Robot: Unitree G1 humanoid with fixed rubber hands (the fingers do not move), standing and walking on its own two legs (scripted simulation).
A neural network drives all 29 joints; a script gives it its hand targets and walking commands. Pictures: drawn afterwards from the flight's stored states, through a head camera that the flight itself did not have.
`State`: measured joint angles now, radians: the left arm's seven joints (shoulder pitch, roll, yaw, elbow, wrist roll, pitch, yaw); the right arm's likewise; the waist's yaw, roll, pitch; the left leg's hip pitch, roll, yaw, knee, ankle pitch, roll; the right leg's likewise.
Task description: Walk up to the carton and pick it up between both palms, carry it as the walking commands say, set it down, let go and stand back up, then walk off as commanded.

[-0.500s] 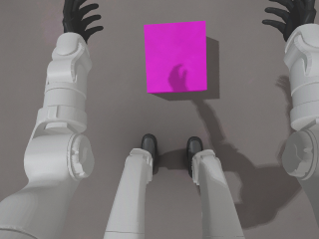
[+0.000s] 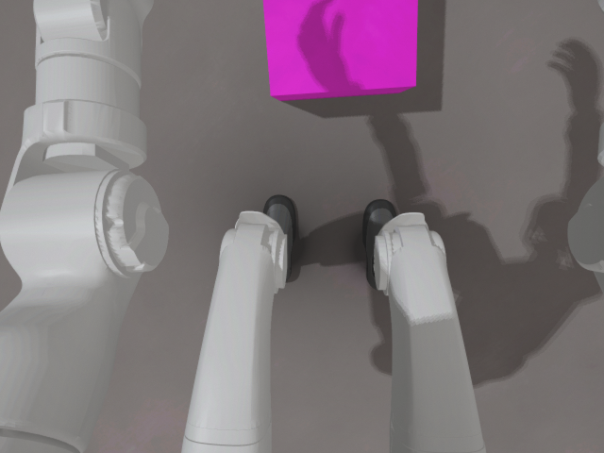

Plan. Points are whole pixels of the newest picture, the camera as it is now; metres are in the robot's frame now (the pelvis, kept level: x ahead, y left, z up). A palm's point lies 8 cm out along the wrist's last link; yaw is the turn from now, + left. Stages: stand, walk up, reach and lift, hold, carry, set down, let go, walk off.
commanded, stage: reach and lift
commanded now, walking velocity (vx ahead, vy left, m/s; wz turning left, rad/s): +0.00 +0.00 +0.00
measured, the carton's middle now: (338, 14) +0.60 -0.01 -0.50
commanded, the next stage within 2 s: none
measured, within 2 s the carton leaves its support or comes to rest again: neither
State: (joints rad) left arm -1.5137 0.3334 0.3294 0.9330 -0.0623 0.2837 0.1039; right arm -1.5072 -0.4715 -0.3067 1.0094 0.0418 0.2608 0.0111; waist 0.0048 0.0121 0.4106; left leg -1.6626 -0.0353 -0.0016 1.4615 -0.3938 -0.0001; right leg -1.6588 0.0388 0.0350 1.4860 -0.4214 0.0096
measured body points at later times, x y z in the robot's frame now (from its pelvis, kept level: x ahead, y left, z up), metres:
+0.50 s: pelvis +0.00 -0.01 -0.14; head +0.38 -0.02 +0.08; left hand +0.59 +0.18 -0.30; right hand +0.59 -0.23 -0.31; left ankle +0.12 +0.11 -0.54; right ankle +0.11 -0.12 -0.54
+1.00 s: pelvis +0.01 +0.00 -0.22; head +0.40 -0.01 -0.01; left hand +0.58 +0.18 -0.42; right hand +0.58 -0.22 -0.43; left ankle +0.12 +0.11 -0.54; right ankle +0.11 -0.12 -0.54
